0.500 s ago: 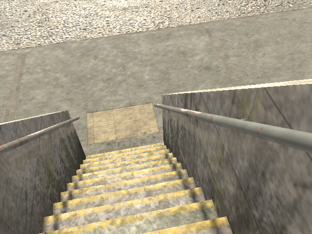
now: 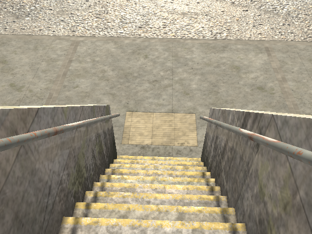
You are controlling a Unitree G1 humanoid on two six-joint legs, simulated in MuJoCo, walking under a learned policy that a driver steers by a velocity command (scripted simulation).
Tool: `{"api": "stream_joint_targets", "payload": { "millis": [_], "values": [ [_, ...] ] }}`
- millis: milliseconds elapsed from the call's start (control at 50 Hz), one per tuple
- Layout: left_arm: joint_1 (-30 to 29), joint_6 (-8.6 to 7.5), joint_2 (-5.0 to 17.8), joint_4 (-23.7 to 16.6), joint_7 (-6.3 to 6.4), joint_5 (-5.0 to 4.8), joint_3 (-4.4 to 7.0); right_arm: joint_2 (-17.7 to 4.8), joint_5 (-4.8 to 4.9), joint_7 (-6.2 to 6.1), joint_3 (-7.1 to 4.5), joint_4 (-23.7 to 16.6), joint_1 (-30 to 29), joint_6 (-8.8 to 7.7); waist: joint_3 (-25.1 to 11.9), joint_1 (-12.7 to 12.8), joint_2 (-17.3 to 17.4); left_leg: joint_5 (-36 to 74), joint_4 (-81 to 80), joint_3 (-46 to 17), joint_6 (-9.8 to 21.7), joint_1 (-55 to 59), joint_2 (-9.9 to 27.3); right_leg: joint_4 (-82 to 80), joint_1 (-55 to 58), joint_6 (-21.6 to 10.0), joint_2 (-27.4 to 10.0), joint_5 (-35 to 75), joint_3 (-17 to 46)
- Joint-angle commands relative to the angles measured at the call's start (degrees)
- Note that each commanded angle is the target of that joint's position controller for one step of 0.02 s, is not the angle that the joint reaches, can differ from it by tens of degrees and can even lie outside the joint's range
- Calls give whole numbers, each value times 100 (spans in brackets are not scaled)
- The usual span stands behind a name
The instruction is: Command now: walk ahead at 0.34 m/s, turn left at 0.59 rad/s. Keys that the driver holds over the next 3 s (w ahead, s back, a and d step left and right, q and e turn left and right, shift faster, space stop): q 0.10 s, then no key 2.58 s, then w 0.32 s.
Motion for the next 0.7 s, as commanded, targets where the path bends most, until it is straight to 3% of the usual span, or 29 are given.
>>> {"api": "stream_joint_targets", "payload": {
  "millis": [20,40,60,80,100,120,140,160,180,200,220,240,260,280,300,320,360,420,440,460,480,500,520,540,560,580,620,640,700],
  "values": [
    [1043,39,346,-142,87,-139,-24,-1158,-72,-143,-135,-1092,-1350,-92,525,844,307,911,-285,-828,677,-4170,620,-673,4163,394,532,647,-622],
    [1413,41,467,-111,123,-8,4,-1181,-39,-121,-138,-1149,-1292,-49,550,979,411,1463,313,-1419,765,-3619,838,-635,3926,419,539,250,-496],
    [1122,66,542,-250,151,-6,31,-947,114,-194,-99,-1209,-820,1,753,632,240,1473,676,-1805,692,-2279,892,-2389,3065,317,382,-292,-329],
    [293,115,528,-498,131,-19,29,-1001,296,-240,-132,-1122,-211,67,1016,129,454,1930,719,-2468,726,-661,1000,-4193,2109,130,293,-627,-91],
    [-186,127,479,-727,122,-75,47,-1142,323,-193,-162,-1029,222,164,857,-173,562,2536,910,-2987,833,-45,986,-4766,2245,11,306,-932,-39],
    [761,83,391,-498,102,-107,100,-1322,194,-49,-212,-1128,-52,243,517,325,535,3339,1807,-2558,813,-859,759,-4160,3846,-40,602,-356,-802],
    [1565,81,721,-39,232,-230,292,-898,347,72,-183,-1041,253,289,577,498,-7,2816,2746,-2258,392,-781,338,-6172,4531,-279,37,705,-299],
    [3041,15,1395,117,262,-262,635,-1090,354,321,-157,-1574,-244,341,-366,986,-187,3338,4308,-1633,141,-2144,247,-4515,7095,-739,-539,2291,-370],
    [3163,84,1931,-47,178,-198,809,-227,561,391,-134,-1483,853,245,-1996,581,-1518,-2111,7456,-594,-376,-4356,-380,-1771,9517,-2282,-1978,6618,140],
    [2751,136,1986,-261,-9,84,850,-966,718,457,-314,-1790,845,326,-1782,679,-609,-2239,8605,-337,-603,-5238,-175,-1529,8787,-2704,-2330,7473,562],
    [2232,165,2053,-381,-23,201,882,-1172,660,403,-365,-2326,-140,432,-1002,839,-116,-1865,8348,-260,-740,-6017,10,-1821,7682,-2566,-2333,5876,981],
    [1463,151,1311,-436,-45,43,615,-771,493,341,-242,-2410,-639,470,-320,612,446,-514,6780,-843,-728,-5952,702,-2446,6319,-2136,-2399,3462,1327],
    [1044,130,596,-368,-88,-161,264,-466,549,404,-138,-2148,-205,477,171,41,439,415,6042,-834,-810,-4649,1032,-2754,4553,-1659,-1993,3700,562],
    [811,75,526,-174,-118,-309,161,-270,588,511,-62,-2006,197,490,787,-524,65,774,5758,-458,-973,-3258,1010,-3328,2598,-1330,-1382,2885,-89],
    [965,-55,199,-39,86,-339,121,-324,409,528,-110,-1640,625,492,1055,-312,-1,2232,4743,-337,-988,-2716,1143,-3326,1703,-979,-510,1054,-707],
    [1241,-163,329,209,183,-282,76,-210,360,611,-69,-1714,396,494,1128,-206,-285,2472,4560,-39,-1010,-2720,1088,-3198,1518,-675,-164,413,-838],
    [566,-344,769,-33,286,-143,20,-394,476,731,-147,-1639,110,529,479,-148,280,4490,2760,38,-1140,-1660,1233,-2806,1014,-350,-19,224,-1140],
    [298,-456,1319,34,34,-312,119,-801,385,661,-375,-1589,-224,503,272,-294,-250,3623,1248,265,-1157,-64,1043,-2656,934,-22,-340,487,-592],
    [-24,-441,1486,4,-141,-230,135,-817,347,540,-421,-1360,319,461,87,-613,-450,3842,1477,-1,-1203,456,1132,-2289,1234,-78,-619,1078,-289],
    [204,-319,1388,2,-283,-533,184,-915,607,438,-494,-1446,-106,349,119,-406,-8,3091,-804,59,-1203,143,1143,-2438,2414,103,-596,669,-260],
    [672,-203,1326,47,-439,-767,206,-1066,664,364,-510,-1377,-544,302,-4,-7,185,4129,-1181,-38,-979,309,1295,-2301,3238,323,-219,79,-224],
    [1926,-85,1445,204,-331,-785,412,-1455,696,370,-553,-1468,-1168,302,-272,966,736,4210,-1314,-310,-490,52,1333,-2547,3944,387,106,-1845,-442],
    [1960,7,1502,205,-226,-724,484,-1462,574,365,-607,-1448,-1324,336,-131,937,740,3330,-1585,-199,-366,116,1293,-2754,3845,183,187,-3382,-399],
    [1330,97,1228,82,-206,-723,434,-1175,569,355,-592,-1387,-1263,358,214,676,645,2561,-1996,-108,-548,117,1202,-2931,3602,7,167,-4124,-328],
    [1557,113,1018,74,-76,-616,460,-1219,634,393,-602,-1483,-1685,380,391,1069,973,1476,-2030,-192,-332,-242,1199,-3095,3691,166,355,-4914,-737],
    [1512,143,941,245,-50,-539,461,-1149,677,426,-648,-1269,-1372,402,1046,856,944,1012,-2442,-348,-305,-914,1218,-3082,3801,169,528,-5116,-911],
    [1277,116,606,262,-77,-623,408,-1082,756,402,-652,-1129,-1173,444,932,741,762,1707,-2525,-216,-308,-770,1189,-3243,4209,128,598,-4010,-901],
    [1155,80,729,291,-65,-642,455,-1080,669,410,-668,-1105,-1277,449,692,686,702,2279,-2352,-48,-339,-453,1117,-3283,4356,45,655,-3327,-916],
    [764,82,702,308,-68,-633,489,-1175,630,409,-701,-941,-999,538,313,509,596,3183,-2276,172,-362,64,1016,-3313,4651,-42,744,-2370,-913]
  ]
}}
